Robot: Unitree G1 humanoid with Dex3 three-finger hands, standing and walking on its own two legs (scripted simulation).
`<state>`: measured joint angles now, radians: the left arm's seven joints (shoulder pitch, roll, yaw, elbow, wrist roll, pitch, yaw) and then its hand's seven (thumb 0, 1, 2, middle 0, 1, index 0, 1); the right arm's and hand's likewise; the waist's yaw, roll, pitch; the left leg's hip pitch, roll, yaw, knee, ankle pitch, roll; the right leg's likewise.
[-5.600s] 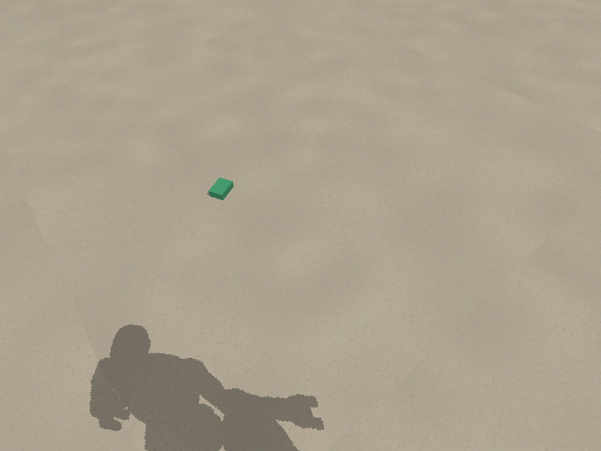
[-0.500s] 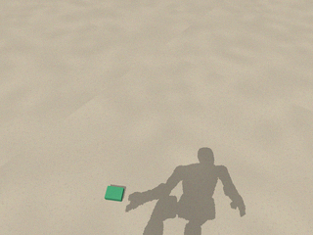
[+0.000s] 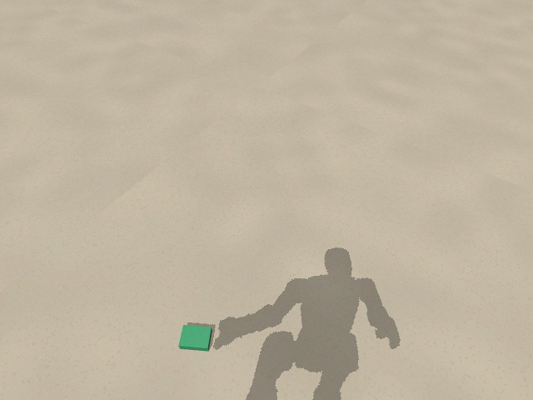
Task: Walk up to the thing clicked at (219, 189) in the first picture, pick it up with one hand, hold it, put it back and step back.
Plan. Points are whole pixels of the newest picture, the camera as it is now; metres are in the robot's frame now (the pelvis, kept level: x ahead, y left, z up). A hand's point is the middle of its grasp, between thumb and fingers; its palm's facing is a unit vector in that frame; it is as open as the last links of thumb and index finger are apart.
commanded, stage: walk up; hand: left
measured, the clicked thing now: (195, 337) +0.45 +0.24 -0.77
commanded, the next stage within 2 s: stand in 0.86 s
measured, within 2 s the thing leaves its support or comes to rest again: neither
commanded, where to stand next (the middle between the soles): +0.04 -0.02 m, yaw -2 degrees
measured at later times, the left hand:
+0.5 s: hand out of the picture +0.09 +0.24 -0.17, palm faces -0.01 -0.96 -0.29, open 7.4 cm
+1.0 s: hand out of the picture +0.10 +0.24 -0.16, palm faces -0.02 -0.95 -0.31, open 7.4 cm
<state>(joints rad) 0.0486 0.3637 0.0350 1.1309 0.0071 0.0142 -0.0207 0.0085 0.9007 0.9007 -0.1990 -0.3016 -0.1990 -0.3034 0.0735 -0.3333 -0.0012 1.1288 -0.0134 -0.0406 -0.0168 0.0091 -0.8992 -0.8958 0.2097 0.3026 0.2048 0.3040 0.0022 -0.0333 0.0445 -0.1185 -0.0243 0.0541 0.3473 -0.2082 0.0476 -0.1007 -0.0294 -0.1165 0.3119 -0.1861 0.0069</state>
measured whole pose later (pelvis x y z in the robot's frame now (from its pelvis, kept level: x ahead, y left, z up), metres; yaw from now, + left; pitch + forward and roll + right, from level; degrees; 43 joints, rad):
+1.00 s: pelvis +0.01 +0.00 +0.00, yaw -1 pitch -2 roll +0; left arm 0.08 0.34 0.01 1.14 0.01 0.00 0.00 0.01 0.90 0.90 -0.20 -0.30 -0.20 -0.30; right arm 0.08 -0.34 0.00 1.14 0.00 -0.01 -0.01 0.01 -0.90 -0.90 0.21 0.30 0.20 0.30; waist 0.00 -0.02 0.06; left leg -0.06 -0.02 0.06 0.29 -0.20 0.04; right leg -0.06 -0.02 -0.10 0.27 -0.18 0.00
